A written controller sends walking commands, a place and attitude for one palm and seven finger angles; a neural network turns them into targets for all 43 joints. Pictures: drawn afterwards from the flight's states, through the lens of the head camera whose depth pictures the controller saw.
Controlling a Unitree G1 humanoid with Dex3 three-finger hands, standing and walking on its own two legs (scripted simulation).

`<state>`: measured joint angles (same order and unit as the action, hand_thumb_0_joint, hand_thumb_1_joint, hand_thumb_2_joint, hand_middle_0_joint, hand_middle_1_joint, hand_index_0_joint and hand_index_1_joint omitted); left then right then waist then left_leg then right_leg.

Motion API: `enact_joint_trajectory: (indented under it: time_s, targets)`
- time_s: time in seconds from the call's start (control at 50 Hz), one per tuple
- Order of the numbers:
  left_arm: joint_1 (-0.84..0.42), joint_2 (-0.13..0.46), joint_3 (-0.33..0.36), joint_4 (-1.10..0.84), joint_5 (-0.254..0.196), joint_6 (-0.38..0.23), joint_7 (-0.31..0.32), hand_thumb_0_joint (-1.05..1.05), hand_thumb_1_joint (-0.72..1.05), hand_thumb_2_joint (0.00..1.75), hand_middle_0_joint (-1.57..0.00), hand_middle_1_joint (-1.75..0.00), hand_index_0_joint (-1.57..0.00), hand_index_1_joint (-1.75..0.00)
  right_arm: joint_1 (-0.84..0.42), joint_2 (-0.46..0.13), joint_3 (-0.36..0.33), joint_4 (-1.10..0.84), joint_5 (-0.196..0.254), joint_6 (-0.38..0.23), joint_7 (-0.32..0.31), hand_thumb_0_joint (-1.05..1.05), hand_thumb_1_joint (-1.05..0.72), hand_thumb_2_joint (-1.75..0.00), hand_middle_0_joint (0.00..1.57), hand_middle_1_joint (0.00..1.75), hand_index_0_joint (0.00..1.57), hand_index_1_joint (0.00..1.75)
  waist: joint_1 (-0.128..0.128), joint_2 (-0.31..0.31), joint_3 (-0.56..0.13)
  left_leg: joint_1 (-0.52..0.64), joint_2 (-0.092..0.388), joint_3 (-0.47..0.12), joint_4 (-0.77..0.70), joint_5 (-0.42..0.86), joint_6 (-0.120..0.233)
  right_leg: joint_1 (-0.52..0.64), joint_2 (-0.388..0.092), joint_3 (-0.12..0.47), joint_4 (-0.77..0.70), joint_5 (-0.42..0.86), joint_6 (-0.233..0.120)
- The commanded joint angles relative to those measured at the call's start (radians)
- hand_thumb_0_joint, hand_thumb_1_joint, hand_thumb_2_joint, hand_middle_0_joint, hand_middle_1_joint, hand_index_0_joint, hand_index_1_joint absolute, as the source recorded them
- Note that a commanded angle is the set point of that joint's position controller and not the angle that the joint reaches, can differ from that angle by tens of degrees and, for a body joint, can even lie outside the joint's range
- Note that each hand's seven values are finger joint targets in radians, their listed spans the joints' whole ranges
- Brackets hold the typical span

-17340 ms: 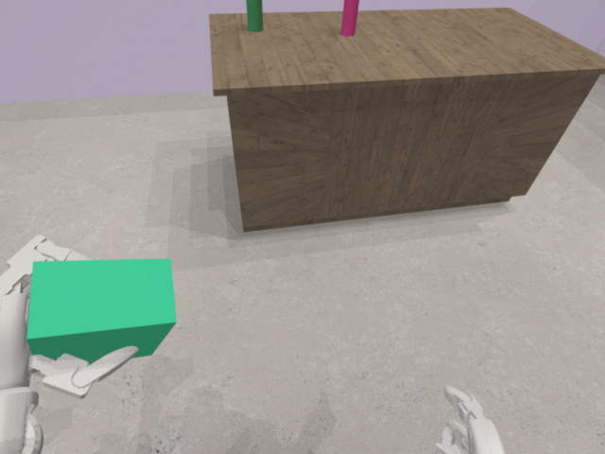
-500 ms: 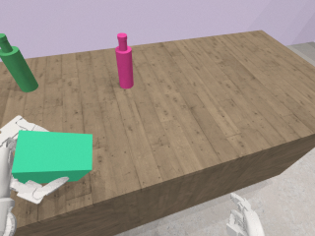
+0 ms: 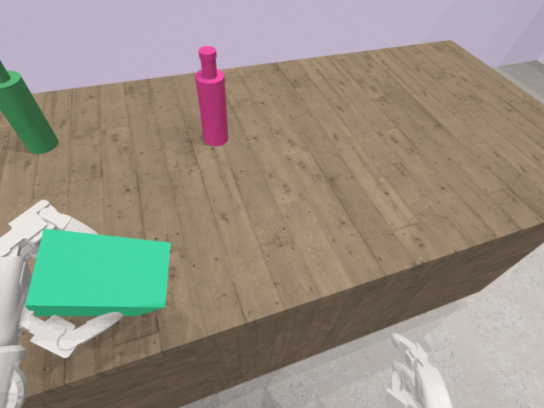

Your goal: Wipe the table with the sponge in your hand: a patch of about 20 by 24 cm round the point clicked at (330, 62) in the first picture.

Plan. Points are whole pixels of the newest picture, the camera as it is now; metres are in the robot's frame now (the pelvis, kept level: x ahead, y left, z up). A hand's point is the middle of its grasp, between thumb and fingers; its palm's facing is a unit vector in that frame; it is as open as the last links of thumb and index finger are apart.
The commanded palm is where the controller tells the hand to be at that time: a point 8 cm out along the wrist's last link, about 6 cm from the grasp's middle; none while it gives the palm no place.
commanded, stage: come to a stop and stand still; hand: left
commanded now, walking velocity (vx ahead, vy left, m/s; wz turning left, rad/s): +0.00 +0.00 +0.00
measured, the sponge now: (116, 281) +0.22 +0.20 +0.13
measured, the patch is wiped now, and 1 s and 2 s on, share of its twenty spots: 0.00 0.00 0.00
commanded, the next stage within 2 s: look again from close up in 0.36 s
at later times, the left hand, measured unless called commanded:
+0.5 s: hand (48, 269) +0.22 +0.26 +0.16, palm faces +0.37 -0.85 -0.37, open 10.7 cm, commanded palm +0.16 +0.29 +0.18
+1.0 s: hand (56, 271) +0.22 +0.25 +0.16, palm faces +0.37 -0.85 -0.38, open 10.7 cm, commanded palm +0.16 +0.28 +0.18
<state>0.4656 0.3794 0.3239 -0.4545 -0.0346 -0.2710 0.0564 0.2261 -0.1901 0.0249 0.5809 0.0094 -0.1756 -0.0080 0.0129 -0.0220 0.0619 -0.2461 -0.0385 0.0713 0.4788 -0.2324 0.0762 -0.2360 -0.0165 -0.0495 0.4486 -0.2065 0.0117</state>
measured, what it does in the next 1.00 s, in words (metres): stands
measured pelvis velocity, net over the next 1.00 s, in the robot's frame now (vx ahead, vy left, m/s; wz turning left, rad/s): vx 0.00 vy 0.00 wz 0.00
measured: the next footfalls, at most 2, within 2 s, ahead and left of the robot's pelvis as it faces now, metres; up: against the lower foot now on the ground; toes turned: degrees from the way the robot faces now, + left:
none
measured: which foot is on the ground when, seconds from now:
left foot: down 0.00-1.00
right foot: down 0.00-1.00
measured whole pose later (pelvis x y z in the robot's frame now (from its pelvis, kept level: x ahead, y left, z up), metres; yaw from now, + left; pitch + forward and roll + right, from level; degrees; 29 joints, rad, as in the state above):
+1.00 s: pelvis +0.00 +0.00 +0.00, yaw +0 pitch -1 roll -1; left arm 0.44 0.37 0.35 -0.47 -0.04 -0.21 0.09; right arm 0.20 -0.19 0.03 0.57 0.01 -0.13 -0.04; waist 0.03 -0.03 0.06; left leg -0.22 -0.03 0.06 0.45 -0.22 0.07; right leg -0.20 -0.01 -0.06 0.39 -0.18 0.01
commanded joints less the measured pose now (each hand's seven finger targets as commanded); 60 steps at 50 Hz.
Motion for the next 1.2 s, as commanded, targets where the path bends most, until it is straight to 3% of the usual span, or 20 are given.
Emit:
enact_joint_trajectory:
  time_s: [0.0, 0.04, 0.16, 0.22, 0.24, 0.26, 0.34, 0.36, 0.44, 0.46, 0.56, 0.64, 0.66, 0.72, 0.84, 0.86, 0.94, 0.96, 1.02, 1.18]
  targets:
    - [-0.194, 0.21, 0.193, -0.215, -0.027, -0.07, 0.051, 0.0, 0.1, 1.3, -1.2, -1.6, -1.2, -1.6, -0.098, -0.133, -0.053, -0.16, 0.007, -0.054, -0.03, 0.0, -0.9, -0.9, 0.2, 0.3, 0.2, 0.3, 0.017, 0.105, -0.164, -0.023, 0.124, -0.169, -0.141, 0.027, -0.05, 0.124, -0.052, 0.071, -0.027, 0.069, -0.032]
    - [-0.212, 0.198, 0.175, -0.244, -0.024, -0.068, 0.051, 0.0, 0.1, 1.3, -1.2, -1.6, -1.2, -1.6, -0.116, -0.128, -0.045, -0.157, 0.01, -0.064, -0.028, 0.0, -0.9, -0.9, 0.2, 0.3, 0.2, 0.3, 0.018, 0.134, -0.168, 0.012, 0.122, -0.159, -0.132, 0.082, -0.058, 0.117, -0.047, 0.065, -0.023, 0.098, -0.032]
    - [-0.147, 0.116, 0.097, -0.222, -0.015, -0.049, 0.053, 0.0, 0.1, 1.3, -1.2, -1.6, -1.2, -1.6, -0.098, -0.134, -0.048, -0.139, 0.002, -0.061, -0.015, 0.0, -0.9, -0.9, 0.2, 0.3, 0.2, 0.3, 0.016, 0.091, -0.199, 0.051, 0.121, -0.152, -0.1, 0.24, -0.077, 0.138, -0.045, 0.051, -0.041, 0.179, -0.03]
    - [-0.148, 0.137, 0.114, -0.238, -0.011, -0.042, 0.059, 0.0, 0.1, 1.3, -1.2, -1.6, -1.2, -1.6, -0.095, -0.14, -0.056, -0.144, 0.002, -0.047, -0.017, 0.0, -0.9, -0.9, 0.2, 0.3, 0.2, 0.3, 0.013, 0.09, -0.19, 0.045, 0.125, -0.158, -0.101, 0.258, -0.086, 0.142, -0.048, 0.06, -0.042, 0.194, -0.033]
    - [-0.144, 0.162, 0.146, -0.242, -0.011, -0.037, 0.064, 0.0, 0.1, 1.3, -1.2, -1.6, -1.2, -1.6, -0.117, -0.138, -0.054, -0.146, 0.006, -0.042, -0.019, 0.0, -0.9, -0.9, 0.2, 0.3, 0.2, 0.3, 0.014, 0.102, -0.19, 0.047, 0.123, -0.156, -0.108, 0.256, -0.093, 0.139, -0.04, 0.052, -0.039, 0.181, -0.031]
    - [-0.138, 0.122, 0.108, -0.217, -0.015, -0.037, 0.057, 0.0, 0.1, 1.3, -1.2, -1.6, -1.2, -1.6, -0.106, -0.135, -0.049, -0.145, 0.001, -0.032, -0.02, 0.0, -0.9, -0.9, 0.2, 0.3, 0.2, 0.3, 0.011, 0.114, -0.173, 0.03, 0.126, -0.162, -0.122, 0.243, -0.091, 0.134, -0.038, 0.043, -0.044, 0.164, -0.031]
    - [-0.141, 0.179, 0.168, -0.255, -0.015, -0.031, 0.065, 0.0, 0.1, 1.3, -1.2, -1.6, -1.2, -1.6, -0.122, -0.132, -0.052, -0.164, 0.007, -0.021, -0.028, 0.0, -0.9, -0.9, 0.2, 0.3, 0.2, 0.3, 0.012, 0.108, -0.18, 0.026, 0.127, -0.161, -0.131, 0.205, -0.095, 0.15, -0.036, 0.043, -0.045, 0.158, -0.03]
    - [-0.13, 0.135, 0.124, -0.228, -0.021, -0.032, 0.057, 0.0, 0.1, 1.3, -1.2, -1.6, -1.2, -1.6, -0.112, -0.13, -0.045, -0.164, 0.001, -0.013, -0.028, 0.0, -0.9, -0.9, 0.2, 0.3, 0.2, 0.3, 0.01, 0.107, -0.164, 0.007, 0.128, -0.168, -0.143, 0.183, -0.091, 0.146, -0.036, 0.036, -0.056, 0.141, -0.029]
    - [-0.135, 0.169, 0.15, -0.268, -0.015, -0.026, 0.063, 0.0, 0.1, 1.3, -1.2, -1.6, -1.2, -1.6, -0.127, -0.133, -0.048, -0.173, 0.007, -0.017, -0.032, 0.0, -0.9, -0.9, 0.2, 0.3, 0.2, 0.3, 0.012, 0.126, -0.175, 0.03, 0.129, -0.155, -0.143, 0.168, -0.095, 0.148, -0.037, 0.043, -0.053, 0.146, -0.028]
    - [-0.132, 0.122, 0.105, -0.237, -0.019, -0.026, 0.056, 0.0, 0.1, 1.3, -1.2, -1.6, -1.2, -1.6, -0.111, -0.133, -0.043, -0.168, 0.0, -0.012, -0.03, 0.0, -0.9, -0.9, 0.2, 0.3, 0.2, 0.3, 0.008, 0.113, -0.161, 0.005, 0.128, -0.166, -0.159, 0.132, -0.092, 0.146, -0.031, 0.038, -0.06, 0.124, -0.028]
    - [-0.124, 0.122, 0.103, -0.233, -0.016, -0.02, 0.061, 0.0, 0.1, 1.3, -1.2, -1.6, -1.2, -1.6, -0.111, -0.135, -0.045, -0.165, 0.0, -0.012, -0.033, 0.0, -0.9, -0.9, 0.2, 0.3, 0.2, 0.3, 0.008, 0.093, -0.177, 0.012, 0.118, -0.161, -0.146, 0.124, -0.083, 0.16, -0.04, 0.046, -0.076, 0.146, -0.029]
    - [-0.123, 0.169, 0.149, -0.244, -0.011, -0.014, 0.072, 0.0, 0.1, 1.3, -1.2, -1.6, -1.2, -1.6, -0.122, -0.137, -0.051, -0.165, 0.007, -0.013, -0.038, 0.0, -0.9, -0.9, 0.2, 0.3, 0.2, 0.3, 0.01, 0.084, -0.173, 0.011, 0.119, -0.165, -0.145, 0.107, -0.086, 0.164, -0.046, 0.054, -0.08, 0.138, -0.029]
    - [-0.117, 0.124, 0.106, -0.221, -0.016, -0.016, 0.064, 0.0, 0.1, 1.3, -1.2, -1.6, -1.2, -1.6, -0.11, -0.137, -0.046, -0.16, 0.001, -0.008, -0.036, 0.0, -0.9, -0.9, 0.2, 0.3, 0.2, 0.3, 0.008, 0.075, -0.165, -0.001, 0.115, -0.17, -0.153, 0.09, -0.081, 0.158, -0.043, 0.046, -0.087, 0.12, -0.029]
    - [-0.134, 0.15, 0.121, -0.254, -0.009, -0.02, 0.067, 0.0, 0.1, 1.3, -1.2, -1.6, -1.2, -1.6, -0.102, -0.141, -0.056, -0.164, 0.004, -0.011, -0.038, 0.0, -0.9, -0.9, 0.2, 0.3, 0.2, 0.3, 0.008, 0.107, -0.16, -0.005, 0.127, -0.179, -0.16, 0.083, -0.084, 0.167, -0.047, 0.052, -0.076, 0.116, -0.032]
    - [-0.1, 0.179, 0.159, -0.258, -0.011, -0.016, 0.072, 0.0, 0.1, 1.3, -1.2, -1.6, -1.2, -1.6, -0.12, -0.139, -0.055, -0.163, 0.009, -0.011, -0.04, 0.0, -0.9, -0.9, 0.2, 0.3, 0.2, 0.3, 0.009, 0.082, -0.175, 0.007, 0.117, -0.166, -0.14, 0.102, -0.077, 0.171, -0.051, 0.054, -0.084, 0.141, -0.031]
    - [-0.092, 0.133, 0.12, -0.233, -0.018, -0.017, 0.063, 0.0, 0.1, 1.3, -1.2, -1.6, -1.2, -1.6, -0.106, -0.134, -0.049, -0.156, 0.002, -0.006, -0.039, 0.0, -0.9, -0.9, 0.2, 0.3, 0.2, 0.3, 0.006, 0.075, -0.173, 0.011, 0.118, -0.168, -0.152, 0.105, -0.081, 0.157, -0.039, 0.049, -0.09, 0.131, -0.032]
    - [-0.149, 0.164, 0.145, -0.255, -0.019, -0.007, 0.063, 0.0, 0.1, 1.3, -1.2, -1.6, -1.2, -1.6, -0.119, -0.133, -0.06, -0.166, 0.013, -0.002, -0.038, 0.0, -0.9, -0.9, 0.2, 0.3, 0.2, 0.3, 0.007, 0.122, -0.153, 0.037, 0.171, -0.161, -0.161, 0.163, -0.105, 0.115, -0.012, 0.049, -0.038, 0.125, -0.023]
    - [-0.15, 0.131, 0.118, -0.225, -0.026, -0.005, 0.055, 0.0, 0.1, 1.3, -1.2, -1.6, -1.2, -1.6, -0.108, -0.132, -0.058, -0.164, 0.007, 0.004, -0.036, 0.0, -0.9, -0.9, 0.2, 0.3, 0.2, 0.3, 0.006, 0.122, -0.149, 0.019, 0.186, -0.164, -0.172, 0.155, -0.098, 0.113, -0.003, 0.042, -0.024, 0.109, -0.02]
    - [-0.174, 0.143, 0.12, -0.255, -0.023, -0.001, 0.054, 0.0, 0.1, 1.3, -1.2, -1.6, -1.2, -1.6, -0.102, -0.13, -0.069, -0.178, 0.009, 0.002, -0.03, 0.0, -0.9, -0.9, 0.2, 0.3, 0.2, 0.3, 0.008, 0.136, -0.165, 0.028, 0.217, -0.176, -0.162, 0.172, -0.093, 0.112, -0.008, 0.043, 0.0, 0.089, -0.02]
    - [-0.098, 0.165, 0.153, -0.291, -0.041, 0.011, 0.043, 0.0, 0.1, 1.3, -1.2, -1.6, -1.2, -1.6, -0.111, -0.13, -0.073, -0.198, 0.006, 0.008, -0.022, 0.0, -0.9, -0.9, 0.2, 0.3, 0.2, 0.3, 0.004, 0.127, -0.167, -0.027, 0.2, -0.148, -0.118, 0.073, -0.066, 0.119, -0.016, 0.065, -0.034, 0.121, -0.028]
